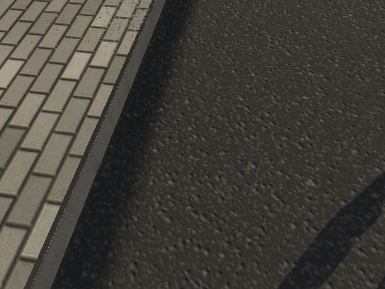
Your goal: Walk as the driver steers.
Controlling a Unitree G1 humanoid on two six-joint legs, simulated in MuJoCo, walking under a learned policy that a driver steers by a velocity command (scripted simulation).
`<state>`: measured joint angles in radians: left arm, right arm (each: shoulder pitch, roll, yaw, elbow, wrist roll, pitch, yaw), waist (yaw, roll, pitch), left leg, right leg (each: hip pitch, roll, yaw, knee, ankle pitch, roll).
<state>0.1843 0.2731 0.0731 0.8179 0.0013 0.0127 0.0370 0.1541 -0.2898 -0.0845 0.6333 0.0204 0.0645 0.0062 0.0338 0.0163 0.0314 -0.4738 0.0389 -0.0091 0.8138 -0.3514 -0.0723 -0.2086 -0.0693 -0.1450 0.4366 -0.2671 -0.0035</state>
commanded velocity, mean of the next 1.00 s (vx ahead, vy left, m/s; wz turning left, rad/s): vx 0.00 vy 0.00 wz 0.23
